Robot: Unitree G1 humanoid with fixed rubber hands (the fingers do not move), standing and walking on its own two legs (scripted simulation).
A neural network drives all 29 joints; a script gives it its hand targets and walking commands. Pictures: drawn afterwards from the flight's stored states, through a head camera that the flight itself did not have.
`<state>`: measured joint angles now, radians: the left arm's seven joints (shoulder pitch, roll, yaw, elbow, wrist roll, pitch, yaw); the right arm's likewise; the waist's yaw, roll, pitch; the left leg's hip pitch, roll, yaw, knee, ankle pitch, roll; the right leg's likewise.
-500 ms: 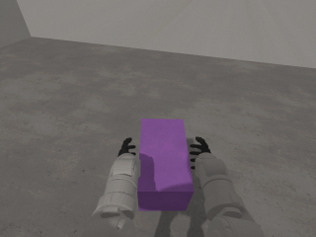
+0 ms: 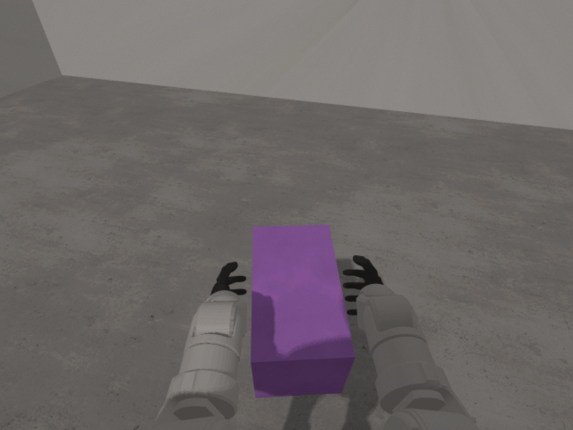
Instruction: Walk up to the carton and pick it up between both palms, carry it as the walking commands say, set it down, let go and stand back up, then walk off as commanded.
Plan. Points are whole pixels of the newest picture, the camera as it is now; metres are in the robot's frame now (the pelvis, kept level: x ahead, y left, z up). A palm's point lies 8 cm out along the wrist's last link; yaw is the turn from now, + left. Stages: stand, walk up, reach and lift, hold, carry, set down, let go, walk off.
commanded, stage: reach and lift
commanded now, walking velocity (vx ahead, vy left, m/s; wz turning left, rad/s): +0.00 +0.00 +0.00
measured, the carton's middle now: (294, 305) +0.36 +0.00 -0.04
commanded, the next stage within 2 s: hold in 0.26 s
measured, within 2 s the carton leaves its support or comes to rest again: neither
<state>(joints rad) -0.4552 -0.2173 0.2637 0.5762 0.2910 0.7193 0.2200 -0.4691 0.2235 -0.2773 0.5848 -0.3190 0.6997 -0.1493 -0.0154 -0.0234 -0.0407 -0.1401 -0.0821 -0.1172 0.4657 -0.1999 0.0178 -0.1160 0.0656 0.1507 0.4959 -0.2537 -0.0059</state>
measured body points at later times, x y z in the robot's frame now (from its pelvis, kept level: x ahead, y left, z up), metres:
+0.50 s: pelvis -0.01 -0.01 +0.00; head -0.08 +0.00 +0.44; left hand +0.30 +0.11 +0.04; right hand +0.30 -0.13 +0.04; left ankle +0.04 +0.11 -0.74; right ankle +0.02 -0.12 -0.74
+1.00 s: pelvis -0.01 +0.00 +0.00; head -0.08 +0.01 +0.44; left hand +0.30 +0.11 +0.04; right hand +0.30 -0.13 +0.04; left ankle +0.04 +0.11 -0.74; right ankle +0.02 -0.12 -0.74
